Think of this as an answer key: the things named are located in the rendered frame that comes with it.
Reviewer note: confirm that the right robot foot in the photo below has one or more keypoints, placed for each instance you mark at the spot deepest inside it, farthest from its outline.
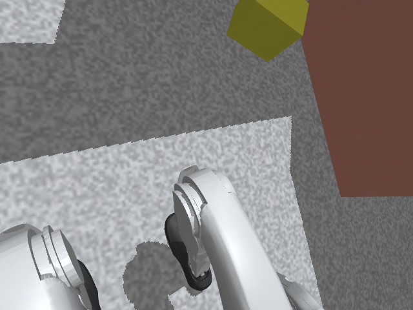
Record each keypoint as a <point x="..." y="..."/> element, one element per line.
<point x="179" y="251"/>

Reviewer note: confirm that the left robot foot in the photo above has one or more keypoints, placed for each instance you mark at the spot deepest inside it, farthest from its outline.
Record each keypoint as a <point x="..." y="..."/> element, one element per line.
<point x="90" y="287"/>

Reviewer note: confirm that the right robot hand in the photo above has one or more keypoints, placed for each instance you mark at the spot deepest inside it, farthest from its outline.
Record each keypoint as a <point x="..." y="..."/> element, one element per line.
<point x="298" y="296"/>

